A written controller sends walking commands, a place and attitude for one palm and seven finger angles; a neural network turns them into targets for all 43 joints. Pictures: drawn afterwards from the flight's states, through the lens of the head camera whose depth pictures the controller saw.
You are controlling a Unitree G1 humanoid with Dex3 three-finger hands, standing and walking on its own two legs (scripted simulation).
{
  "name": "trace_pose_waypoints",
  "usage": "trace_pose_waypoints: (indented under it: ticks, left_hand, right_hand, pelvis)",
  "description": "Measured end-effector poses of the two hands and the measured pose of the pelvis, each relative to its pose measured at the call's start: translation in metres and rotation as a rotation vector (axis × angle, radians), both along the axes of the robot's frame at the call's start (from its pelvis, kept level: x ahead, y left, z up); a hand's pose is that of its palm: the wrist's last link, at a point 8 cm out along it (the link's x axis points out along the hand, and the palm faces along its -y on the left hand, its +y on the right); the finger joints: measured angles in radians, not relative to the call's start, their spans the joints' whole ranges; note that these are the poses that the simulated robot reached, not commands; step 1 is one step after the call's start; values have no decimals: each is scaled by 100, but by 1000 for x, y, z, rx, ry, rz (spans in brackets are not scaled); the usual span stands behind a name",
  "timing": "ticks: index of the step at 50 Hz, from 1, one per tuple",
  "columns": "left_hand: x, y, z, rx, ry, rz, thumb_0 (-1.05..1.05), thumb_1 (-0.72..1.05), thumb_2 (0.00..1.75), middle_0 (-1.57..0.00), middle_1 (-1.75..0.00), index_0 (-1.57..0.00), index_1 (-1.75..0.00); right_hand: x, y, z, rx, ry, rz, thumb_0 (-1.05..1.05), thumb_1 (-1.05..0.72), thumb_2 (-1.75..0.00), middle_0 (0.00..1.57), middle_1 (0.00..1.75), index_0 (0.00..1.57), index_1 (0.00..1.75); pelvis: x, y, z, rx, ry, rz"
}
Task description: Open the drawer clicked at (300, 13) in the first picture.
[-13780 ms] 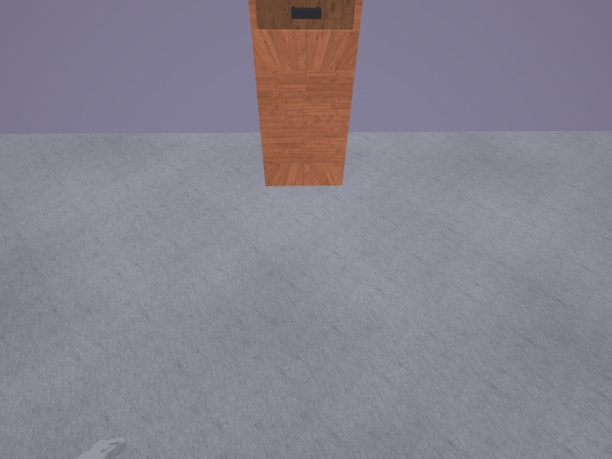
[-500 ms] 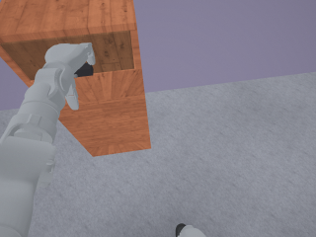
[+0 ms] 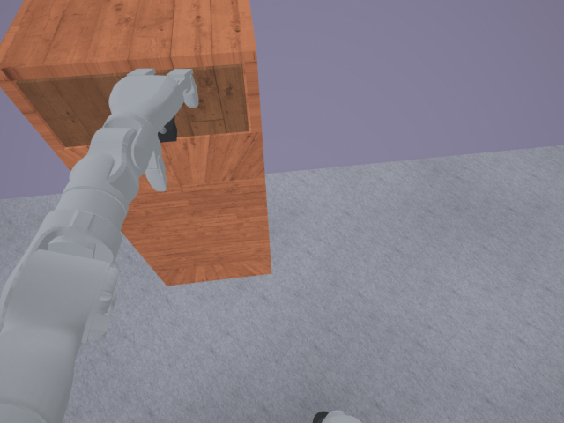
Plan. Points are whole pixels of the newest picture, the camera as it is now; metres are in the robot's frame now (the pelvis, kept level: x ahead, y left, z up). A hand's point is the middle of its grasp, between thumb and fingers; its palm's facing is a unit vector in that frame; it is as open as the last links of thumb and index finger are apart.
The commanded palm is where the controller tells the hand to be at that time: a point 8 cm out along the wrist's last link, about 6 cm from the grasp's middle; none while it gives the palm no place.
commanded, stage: move the hooked fingers above the handle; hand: left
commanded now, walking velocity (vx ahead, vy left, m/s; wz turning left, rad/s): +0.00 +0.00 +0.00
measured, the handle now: (144, 122) +0.58 +0.19 +0.06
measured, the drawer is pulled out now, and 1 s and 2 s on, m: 0.00 0.00 0.00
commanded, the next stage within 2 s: lift the fingers back up to retry in 0.48 s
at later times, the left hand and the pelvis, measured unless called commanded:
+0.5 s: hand (134, 141) +0.51 +0.18 +0.09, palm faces -0.10 -0.01 -0.99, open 13.8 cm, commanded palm +0.50 +0.20 +0.16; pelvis +0.00 -0.01 +0.00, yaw +0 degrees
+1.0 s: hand (137, 126) +0.53 +0.18 +0.10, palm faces -0.06 -0.04 -1.00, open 13.8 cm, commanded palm +0.51 +0.21 +0.16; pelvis +0.01 +0.00 +0.00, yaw -1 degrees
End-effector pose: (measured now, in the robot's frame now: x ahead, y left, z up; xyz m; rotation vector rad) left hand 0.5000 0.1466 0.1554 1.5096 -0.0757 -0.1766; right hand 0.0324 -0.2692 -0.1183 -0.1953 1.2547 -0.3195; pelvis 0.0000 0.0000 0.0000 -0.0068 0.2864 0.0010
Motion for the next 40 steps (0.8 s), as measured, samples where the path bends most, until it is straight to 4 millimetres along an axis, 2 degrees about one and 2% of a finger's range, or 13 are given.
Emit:
trace_pose_waypoints:
  ticks: [2, 7, 11, 15, 18, 21, 27, 33, 37, 40]
  left_hand:
    - [3, 1, 5, -23, -93, 10, 0, -49, 30, -32, -120, -33, -121]
    - [12, 26, 14, 70, -223, 185, 0, -49, 30, -36, -123, -32, -121]
    - [13, 30, 18, 95, -151, 295, 0, -49, 30, -37, -125, -34, -125]
    - [12, 45, 16, 83, 1, 397, 0, -49, 30, -35, -123, -34, -124]
    - [8, 52, 9, 103, 75, 356, 0, -49, 30, -34, -122, -33, -123]
    - [2, 49, 1, 100, 92, 236, 0, -49, 30, -33, -121, -33, -122]
    - [-11, 37, -7, 23, -26, 65, 0, -49, 30, -32, -120, -32, -121]
    - [-1, 57, 7, 55, -174, 221, 0, -49, 30, -32, -120, -32, -121]
    - [7, 70, 15, 103, -115, 352, 0, -49, 30, -32, -120, -32, -120]
    - [9, 68, 14, 97, -16, 369, 0, -49, 30, -31, -120, -32, -120]
  right_hand:
    - [-1, 2, -4, 8, 3, 7, 1, -90, -90, 20, 30, 20, 30]
    - [-7, 8, -18, 61, 48, 16, 1, -91, -90, 20, 30, 20, 30]
    - [-12, 11, -22, 96, 83, -7, 1, -91, -90, 20, 30, 20, 30]
    - [-16, 7, -15, 79, 67, -51, 1, -90, -90, 20, 30, 20, 30]
    - [-21, -2, -6, 40, 54, -58, 1, -90, -90, 20, 30, 20, 30]
    - [-27, -11, 1, -5, 64, -44, 1, -90, -90, 20, 30, 20, 30]
    - [-34, -23, 7, -54, 98, -11, 1, -91, -90, 20, 30, 20, 30]
    - [-32, -17, -1, -16, 99, 5, 1, -91, -90, 20, 30, 20, 30]
    - [-30, -5, -7, 34, 98, -11, 1, -91, -90, 20, 30, 20, 30]
    - [-29, 3, -8, 54, 98, -28, 1, -91, -90, 20, 30, 20, 30]
  pelvis:
    - [0, 0, -2, 2, 8, -7]
    - [-3, 0, -4, 7, 31, -18]
    - [-3, -1, -2, 12, 28, -24]
    - [-2, -4, 2, 13, 9, -30]
    - [-3, -6, 4, 10, -3, -25]
    - [-3, -7, 3, 6, -8, -17]
    - [-3, -5, 0, 1, -2, -2]
    - [-5, -3, -3, 0, 21, 5]
    - [-4, -1, -1, 0, 26, 1]
    - [-1, 0, 2, -1, 19, -2]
